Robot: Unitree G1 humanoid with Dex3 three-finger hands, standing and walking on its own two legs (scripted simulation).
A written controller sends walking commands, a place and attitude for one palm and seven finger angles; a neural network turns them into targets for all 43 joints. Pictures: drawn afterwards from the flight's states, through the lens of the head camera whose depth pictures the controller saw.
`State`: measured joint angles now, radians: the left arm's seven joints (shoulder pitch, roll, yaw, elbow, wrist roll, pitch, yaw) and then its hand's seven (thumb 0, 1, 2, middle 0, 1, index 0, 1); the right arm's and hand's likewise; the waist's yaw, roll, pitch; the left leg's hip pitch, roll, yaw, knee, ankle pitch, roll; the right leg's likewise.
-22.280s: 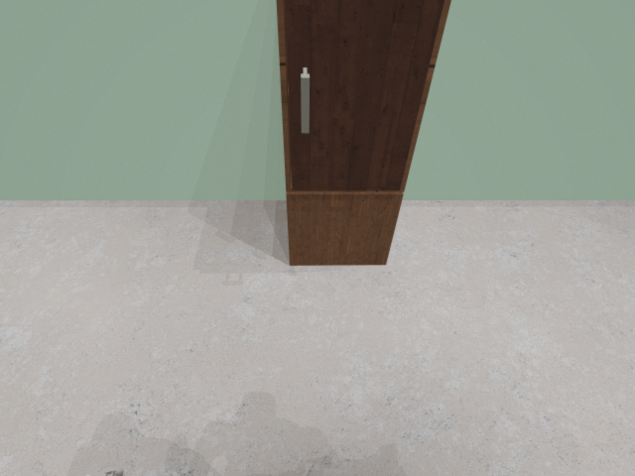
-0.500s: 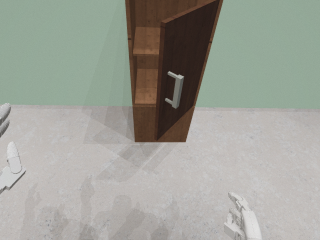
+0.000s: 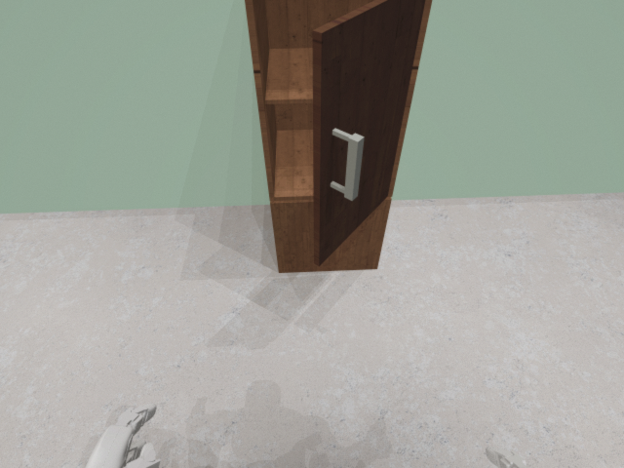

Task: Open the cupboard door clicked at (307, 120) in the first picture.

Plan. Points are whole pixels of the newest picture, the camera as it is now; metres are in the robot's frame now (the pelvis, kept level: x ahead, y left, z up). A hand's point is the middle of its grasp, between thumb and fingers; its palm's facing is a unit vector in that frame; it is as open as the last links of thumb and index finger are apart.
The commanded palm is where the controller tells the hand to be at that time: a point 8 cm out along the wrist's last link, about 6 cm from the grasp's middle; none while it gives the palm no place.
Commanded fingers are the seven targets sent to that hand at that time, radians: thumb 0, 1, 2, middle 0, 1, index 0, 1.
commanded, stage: let the arm hang, fingers relaxed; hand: left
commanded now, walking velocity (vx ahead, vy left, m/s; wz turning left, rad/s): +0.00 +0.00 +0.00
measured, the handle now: (345, 165) +0.68 -0.04 -0.01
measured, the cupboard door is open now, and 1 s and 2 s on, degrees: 49 49 49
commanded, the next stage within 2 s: look to check the result in 0.90 s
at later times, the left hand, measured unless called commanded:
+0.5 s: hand out of the picture -0.05 +0.17 -0.16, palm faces +0.04 -0.97 -0.23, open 7.3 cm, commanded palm none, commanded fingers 0.00 0.90 0.90 -0.20 -0.30 -0.20 -0.30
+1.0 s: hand out of the picture +0.03 +0.15 -0.17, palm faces +0.04 -0.98 -0.19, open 7.3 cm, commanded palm none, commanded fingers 0.00 0.90 0.90 -0.20 -0.30 -0.20 -0.30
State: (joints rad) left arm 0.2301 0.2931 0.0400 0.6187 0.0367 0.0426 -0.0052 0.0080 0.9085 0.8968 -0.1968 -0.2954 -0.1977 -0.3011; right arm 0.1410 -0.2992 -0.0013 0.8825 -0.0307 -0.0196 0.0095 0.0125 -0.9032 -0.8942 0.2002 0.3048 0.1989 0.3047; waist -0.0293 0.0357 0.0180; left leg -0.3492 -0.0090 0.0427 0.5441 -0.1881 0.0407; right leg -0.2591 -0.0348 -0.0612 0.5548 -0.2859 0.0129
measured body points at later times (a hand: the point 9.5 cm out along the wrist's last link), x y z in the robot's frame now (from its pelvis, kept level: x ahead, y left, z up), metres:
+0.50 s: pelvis +0.01 -0.01 +0.01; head +0.02 -0.02 +0.46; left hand -0.05 +0.22 -0.14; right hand -0.01 -0.22 -0.16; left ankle +0.06 +0.09 -0.73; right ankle +0.01 -0.13 -0.73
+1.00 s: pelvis +0.03 -0.02 +0.01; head +0.05 -0.02 +0.46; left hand +0.02 +0.20 -0.15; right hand +0.02 -0.24 -0.15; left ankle +0.06 +0.09 -0.73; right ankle +0.01 -0.13 -0.73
